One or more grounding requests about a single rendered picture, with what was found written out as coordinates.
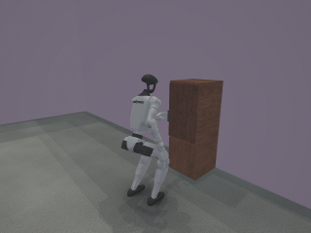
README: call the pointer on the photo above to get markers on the right robot upper arm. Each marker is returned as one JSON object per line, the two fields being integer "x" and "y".
{"x": 155, "y": 104}

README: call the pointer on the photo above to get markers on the handle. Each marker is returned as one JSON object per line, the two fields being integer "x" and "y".
{"x": 168, "y": 115}

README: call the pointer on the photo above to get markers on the robot left shin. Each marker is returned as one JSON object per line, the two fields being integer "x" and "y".
{"x": 140, "y": 173}

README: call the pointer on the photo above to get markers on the robot left foot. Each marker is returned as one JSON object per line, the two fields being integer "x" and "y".
{"x": 139, "y": 188}

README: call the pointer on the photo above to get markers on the left robot hand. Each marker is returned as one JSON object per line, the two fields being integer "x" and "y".
{"x": 161, "y": 117}

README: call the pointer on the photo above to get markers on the cupboard door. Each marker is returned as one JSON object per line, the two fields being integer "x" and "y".
{"x": 183, "y": 101}

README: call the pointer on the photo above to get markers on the robot right forearm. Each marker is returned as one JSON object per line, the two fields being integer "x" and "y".
{"x": 156, "y": 136}

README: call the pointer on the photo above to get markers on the right robot hand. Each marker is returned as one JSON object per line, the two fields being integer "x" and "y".
{"x": 163, "y": 156}

